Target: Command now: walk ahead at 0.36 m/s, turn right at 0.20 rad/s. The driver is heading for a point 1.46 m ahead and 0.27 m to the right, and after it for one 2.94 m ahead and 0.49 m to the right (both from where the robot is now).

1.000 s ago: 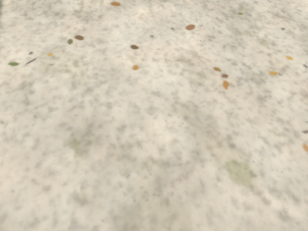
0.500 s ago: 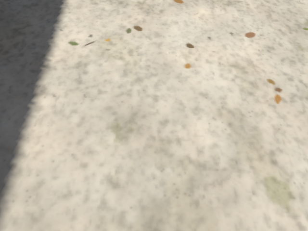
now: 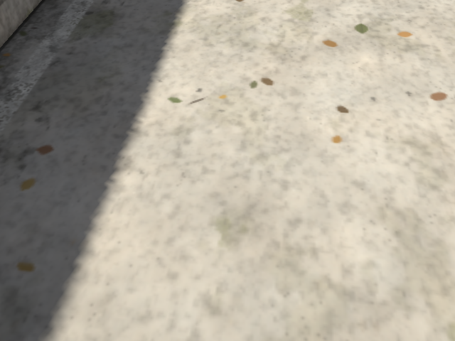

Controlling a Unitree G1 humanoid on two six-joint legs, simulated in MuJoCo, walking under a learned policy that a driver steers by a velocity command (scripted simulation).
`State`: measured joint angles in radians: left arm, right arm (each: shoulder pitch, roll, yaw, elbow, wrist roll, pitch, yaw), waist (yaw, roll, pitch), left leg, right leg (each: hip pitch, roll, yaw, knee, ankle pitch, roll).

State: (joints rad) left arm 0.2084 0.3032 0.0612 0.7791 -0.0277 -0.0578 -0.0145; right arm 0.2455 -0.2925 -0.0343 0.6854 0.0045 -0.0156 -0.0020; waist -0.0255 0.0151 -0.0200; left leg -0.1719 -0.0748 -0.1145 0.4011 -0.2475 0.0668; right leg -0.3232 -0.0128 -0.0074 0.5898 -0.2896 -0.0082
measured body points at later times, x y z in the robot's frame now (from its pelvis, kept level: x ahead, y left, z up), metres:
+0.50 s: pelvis +0.23 -0.04 -0.02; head +0.26 -0.07 +0.42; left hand +0.26 +0.25 -0.13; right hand +0.44 -0.33 -0.07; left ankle +0.38 +0.04 -0.75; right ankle +0.02 -0.13 -0.74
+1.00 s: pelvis +0.48 -0.17 -0.02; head +0.50 -0.19 +0.43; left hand +0.78 -0.02 -0.08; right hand +0.38 -0.44 -0.15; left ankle +0.39 +0.03 -0.71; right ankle +0.53 -0.30 -0.75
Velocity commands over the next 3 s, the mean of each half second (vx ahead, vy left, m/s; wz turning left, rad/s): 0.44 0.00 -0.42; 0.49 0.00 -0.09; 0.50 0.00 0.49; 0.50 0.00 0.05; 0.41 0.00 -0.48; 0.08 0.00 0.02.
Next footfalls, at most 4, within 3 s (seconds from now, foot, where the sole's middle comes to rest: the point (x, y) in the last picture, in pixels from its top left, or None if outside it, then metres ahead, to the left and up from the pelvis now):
0.06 right None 0.06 -0.13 -0.78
0.50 left None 0.42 0.03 -0.78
0.94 right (341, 326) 0.57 -0.32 -0.78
1.46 left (263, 237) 0.88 -0.11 -0.78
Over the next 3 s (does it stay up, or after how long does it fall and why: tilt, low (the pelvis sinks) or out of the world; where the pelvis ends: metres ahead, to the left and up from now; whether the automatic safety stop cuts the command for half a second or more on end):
stays up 1.40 -0.23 -0.02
